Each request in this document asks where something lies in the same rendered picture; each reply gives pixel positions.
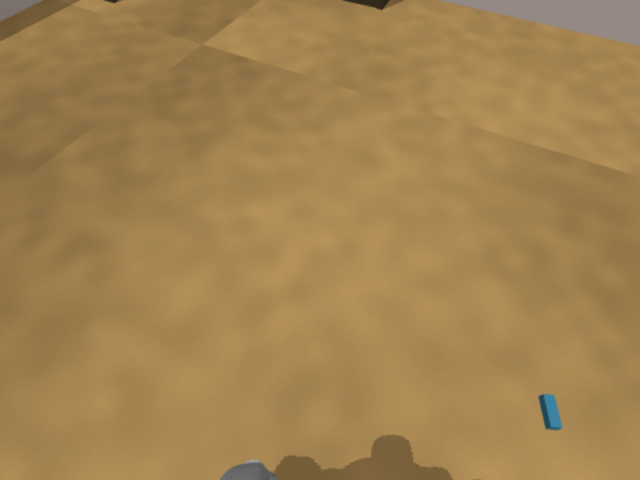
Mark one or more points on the small box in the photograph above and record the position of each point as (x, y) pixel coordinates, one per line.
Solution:
(550, 412)

